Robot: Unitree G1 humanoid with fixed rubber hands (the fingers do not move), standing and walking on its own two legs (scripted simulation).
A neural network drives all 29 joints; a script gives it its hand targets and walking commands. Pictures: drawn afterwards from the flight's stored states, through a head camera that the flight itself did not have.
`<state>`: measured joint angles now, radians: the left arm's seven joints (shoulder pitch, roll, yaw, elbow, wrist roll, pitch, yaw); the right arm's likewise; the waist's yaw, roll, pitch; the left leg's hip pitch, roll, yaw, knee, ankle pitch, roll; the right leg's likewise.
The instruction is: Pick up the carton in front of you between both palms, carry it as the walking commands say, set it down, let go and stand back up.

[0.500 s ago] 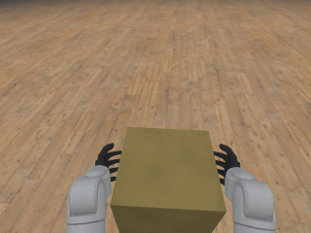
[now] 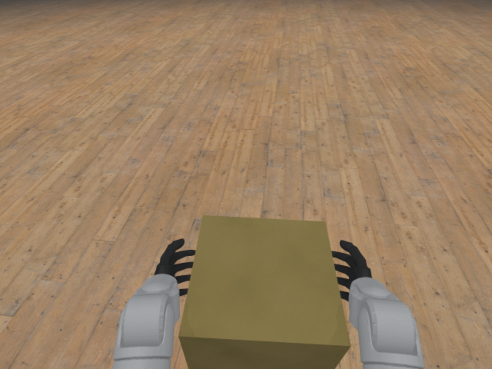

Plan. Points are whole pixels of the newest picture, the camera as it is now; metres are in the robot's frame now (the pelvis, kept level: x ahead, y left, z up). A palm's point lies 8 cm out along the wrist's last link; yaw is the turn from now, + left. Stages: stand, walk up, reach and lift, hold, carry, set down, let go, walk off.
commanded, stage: carry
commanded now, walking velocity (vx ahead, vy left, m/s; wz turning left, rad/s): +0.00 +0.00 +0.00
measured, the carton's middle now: (259, 308) +0.27 +0.00 -0.02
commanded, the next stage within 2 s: hold in 1.34 s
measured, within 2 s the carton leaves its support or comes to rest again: neither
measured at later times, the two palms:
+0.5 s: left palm (161, 294) +0.26 +0.16 +0.05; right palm (352, 295) +0.26 -0.14 +0.05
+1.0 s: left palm (153, 301) +0.25 +0.17 +0.05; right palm (348, 302) +0.25 -0.13 +0.05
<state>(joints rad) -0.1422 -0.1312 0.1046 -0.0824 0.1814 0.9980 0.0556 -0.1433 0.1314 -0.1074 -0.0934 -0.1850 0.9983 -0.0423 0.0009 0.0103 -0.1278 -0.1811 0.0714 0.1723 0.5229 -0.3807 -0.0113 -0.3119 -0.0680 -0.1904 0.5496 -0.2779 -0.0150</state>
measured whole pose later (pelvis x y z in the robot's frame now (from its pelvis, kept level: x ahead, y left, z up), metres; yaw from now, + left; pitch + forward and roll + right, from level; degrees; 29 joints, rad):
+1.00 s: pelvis -0.04 +0.02 +0.00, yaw +0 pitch +2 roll +0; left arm -0.24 -0.15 0.19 0.19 0.25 0.74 0.03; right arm -0.24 0.15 -0.19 0.19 -0.25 0.74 -0.02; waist 0.00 0.00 -0.10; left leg -0.24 0.05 0.18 0.52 -0.32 0.02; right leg -0.34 -0.09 -0.18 0.50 -0.18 0.00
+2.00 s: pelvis -0.06 -0.03 +0.01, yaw +9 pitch -8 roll +0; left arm -0.33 -0.17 0.29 0.35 0.33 0.70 -0.02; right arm -0.33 0.17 -0.28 0.30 -0.33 0.72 0.01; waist -0.01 0.03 0.02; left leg -0.04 0.00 -0.08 0.40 -0.22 -0.01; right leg -0.10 0.02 0.01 0.39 -0.15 -0.02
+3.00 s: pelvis -0.09 -0.01 -0.09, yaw +9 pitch +33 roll +1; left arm -0.62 -0.13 0.36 0.55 0.20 0.16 0.08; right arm -0.61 0.13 -0.46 0.47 -0.25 0.18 0.02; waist -0.07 0.04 -0.09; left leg -1.24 -0.09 -0.08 1.06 -0.38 -0.01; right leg -1.30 0.03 0.09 1.03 -0.30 0.03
